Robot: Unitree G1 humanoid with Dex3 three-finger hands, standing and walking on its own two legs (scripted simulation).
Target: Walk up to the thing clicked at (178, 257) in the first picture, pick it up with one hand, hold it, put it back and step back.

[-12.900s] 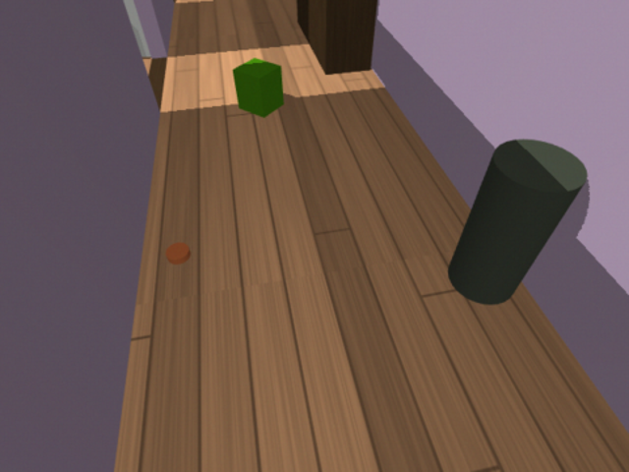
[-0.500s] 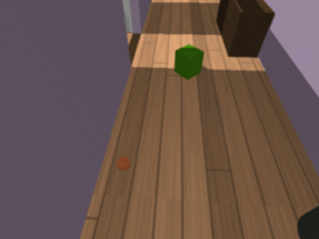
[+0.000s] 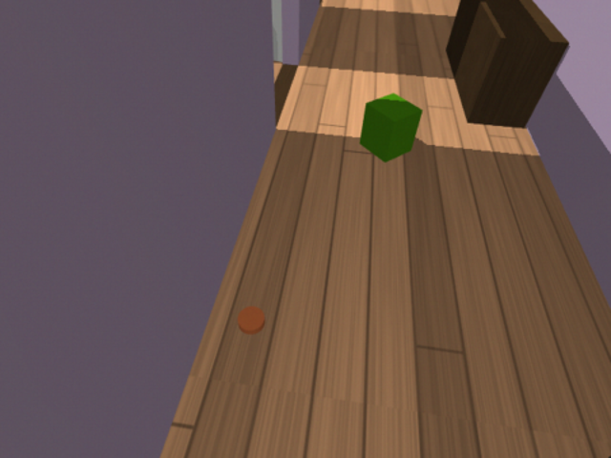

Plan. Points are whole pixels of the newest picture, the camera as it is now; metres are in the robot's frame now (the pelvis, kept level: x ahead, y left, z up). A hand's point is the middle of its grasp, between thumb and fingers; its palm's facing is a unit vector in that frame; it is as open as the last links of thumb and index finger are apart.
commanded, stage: walk up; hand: left
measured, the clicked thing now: (251, 320) +0.72 +0.22 -0.75
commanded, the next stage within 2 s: none
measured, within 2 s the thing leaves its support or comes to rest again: neither
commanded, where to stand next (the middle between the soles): +0.34 -0.03 m, yaw +0 degrees
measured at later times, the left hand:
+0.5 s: hand (167, 378) +0.27 +0.25 -0.13, palm faces -0.07 -0.92 -0.39, open 7.4 cm
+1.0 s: hand (178, 357) +0.33 +0.25 -0.17, palm faces -0.06 -0.94 -0.34, open 7.4 cm
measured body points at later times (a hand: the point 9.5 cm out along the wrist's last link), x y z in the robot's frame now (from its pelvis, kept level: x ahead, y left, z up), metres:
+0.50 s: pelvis +0.16 -0.02 -0.01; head +0.18 -0.04 +0.44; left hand +0.28 +0.29 -0.10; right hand +0.17 -0.34 -0.13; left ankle +0.07 +0.11 -0.70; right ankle +0.24 -0.14 -0.73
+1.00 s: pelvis +0.26 -0.01 -0.01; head +0.29 +0.01 +0.44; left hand +0.33 +0.30 -0.15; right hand +0.36 -0.32 -0.11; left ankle +0.34 +0.11 -0.73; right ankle +0.26 -0.15 -0.73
